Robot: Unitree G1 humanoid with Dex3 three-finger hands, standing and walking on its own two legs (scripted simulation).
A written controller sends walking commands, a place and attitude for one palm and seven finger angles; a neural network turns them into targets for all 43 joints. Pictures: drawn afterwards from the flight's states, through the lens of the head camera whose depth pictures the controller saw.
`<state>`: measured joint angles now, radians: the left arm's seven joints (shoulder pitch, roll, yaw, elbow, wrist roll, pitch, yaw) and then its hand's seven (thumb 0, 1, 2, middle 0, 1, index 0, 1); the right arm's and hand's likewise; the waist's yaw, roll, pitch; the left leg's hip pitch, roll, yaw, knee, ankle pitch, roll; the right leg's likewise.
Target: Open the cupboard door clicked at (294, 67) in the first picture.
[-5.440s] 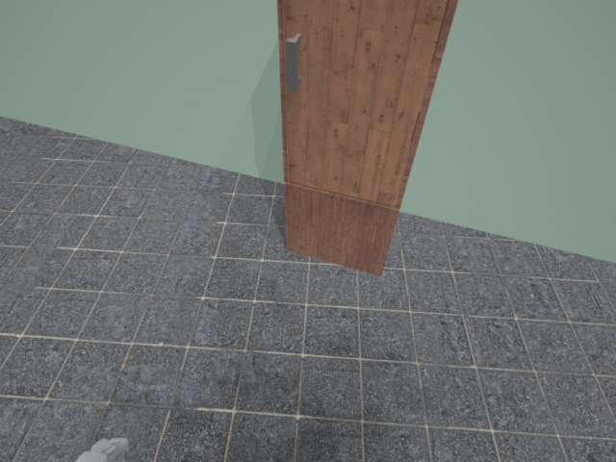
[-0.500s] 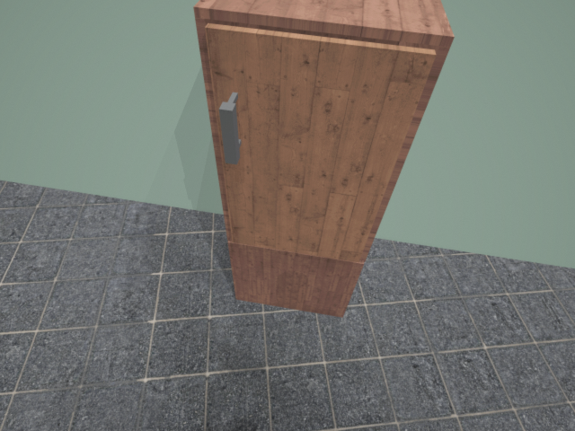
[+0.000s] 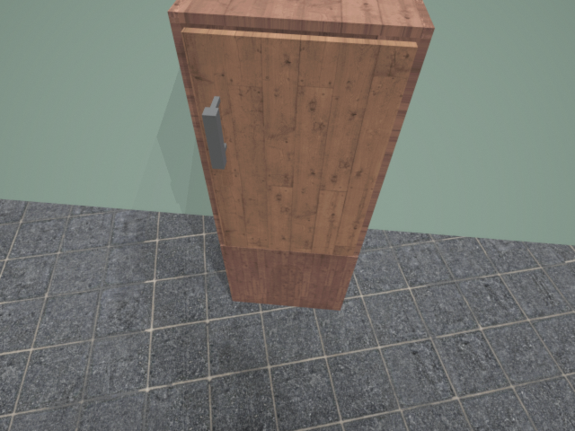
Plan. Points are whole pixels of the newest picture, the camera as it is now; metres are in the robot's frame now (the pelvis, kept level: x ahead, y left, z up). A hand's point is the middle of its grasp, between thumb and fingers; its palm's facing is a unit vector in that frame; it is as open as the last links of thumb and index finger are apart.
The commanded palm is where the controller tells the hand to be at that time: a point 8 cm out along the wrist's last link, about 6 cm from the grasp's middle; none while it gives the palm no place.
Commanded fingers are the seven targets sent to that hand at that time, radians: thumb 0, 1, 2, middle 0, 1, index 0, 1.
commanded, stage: look again from close up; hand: left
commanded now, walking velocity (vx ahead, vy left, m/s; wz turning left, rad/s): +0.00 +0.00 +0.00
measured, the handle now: (217, 133) +0.60 +0.17 +0.06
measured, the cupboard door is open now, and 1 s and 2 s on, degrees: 0 0 0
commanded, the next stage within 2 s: shuffle to correct the standing spot in 0.40 s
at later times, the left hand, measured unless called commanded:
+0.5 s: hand out of the picture -0.04 +0.16 -0.18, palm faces +0.03 -0.98 -0.18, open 7.4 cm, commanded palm none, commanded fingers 0.00 0.90 0.90 -0.20 -0.30 -0.20 -0.30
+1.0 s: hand out of the picture +0.00 +0.15 -0.18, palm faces +0.01 -0.99 -0.16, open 7.4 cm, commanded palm none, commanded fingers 0.00 0.90 0.90 -0.20 -0.30 -0.20 -0.30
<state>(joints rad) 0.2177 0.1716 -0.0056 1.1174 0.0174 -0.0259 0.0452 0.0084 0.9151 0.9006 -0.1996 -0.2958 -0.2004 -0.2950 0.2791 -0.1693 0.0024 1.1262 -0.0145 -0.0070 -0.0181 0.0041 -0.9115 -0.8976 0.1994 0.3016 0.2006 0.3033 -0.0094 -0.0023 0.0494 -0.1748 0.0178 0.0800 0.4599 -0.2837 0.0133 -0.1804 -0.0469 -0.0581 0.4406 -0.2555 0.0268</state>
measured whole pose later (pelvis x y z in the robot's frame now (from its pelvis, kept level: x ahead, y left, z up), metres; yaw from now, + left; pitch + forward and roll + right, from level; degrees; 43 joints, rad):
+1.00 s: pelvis +0.02 -0.01 -0.01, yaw -1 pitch +1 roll +1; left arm 0.35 0.14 0.03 1.09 0.03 -0.02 0.00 0.01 0.91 0.90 -0.20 -0.30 -0.20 -0.29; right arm 0.41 -0.12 -0.01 1.09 -0.04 -0.06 -0.02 0.00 -0.91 -0.90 0.20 0.30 0.20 0.30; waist -0.02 -0.01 0.03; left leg -0.18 0.01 0.08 0.53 -0.36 0.02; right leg -0.37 -0.04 -0.09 0.82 -0.49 -0.05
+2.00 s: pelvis +0.01 -0.03 -0.01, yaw +0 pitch -2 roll +0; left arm 0.30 0.18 -0.01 0.94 0.02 0.01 0.03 0.01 0.90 0.90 -0.20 -0.30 -0.20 -0.30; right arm 0.26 -0.17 -0.01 0.96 -0.03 0.02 0.00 0.00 -0.92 -0.90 0.20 0.30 0.20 0.30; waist 0.01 -0.01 0.00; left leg -0.27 0.01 0.05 0.53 -0.25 0.02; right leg -0.27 0.03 -0.10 0.52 -0.24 -0.06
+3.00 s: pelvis +0.01 +0.01 +0.00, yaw +1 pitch -1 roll +0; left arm 0.34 0.16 -0.01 1.08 0.03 -0.01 0.02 0.01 0.91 0.90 -0.20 -0.30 -0.20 -0.29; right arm 0.30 -0.15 0.01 1.09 -0.02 -0.01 -0.01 0.01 -0.91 -0.90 0.20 0.30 0.20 0.30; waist 0.01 -0.02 0.00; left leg -0.25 -0.06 0.07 0.44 -0.18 0.08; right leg -0.26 -0.01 -0.04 0.46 -0.18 -0.01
